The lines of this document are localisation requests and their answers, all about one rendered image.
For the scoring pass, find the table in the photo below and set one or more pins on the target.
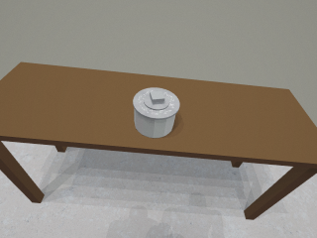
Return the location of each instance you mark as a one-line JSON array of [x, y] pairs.
[[65, 106]]

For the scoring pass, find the pot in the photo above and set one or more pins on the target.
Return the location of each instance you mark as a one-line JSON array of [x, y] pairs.
[[153, 128]]

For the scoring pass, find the lid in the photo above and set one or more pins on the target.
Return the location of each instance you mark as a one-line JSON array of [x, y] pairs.
[[143, 104]]

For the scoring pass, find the knob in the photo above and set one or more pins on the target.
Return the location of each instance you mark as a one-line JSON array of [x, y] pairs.
[[157, 96]]

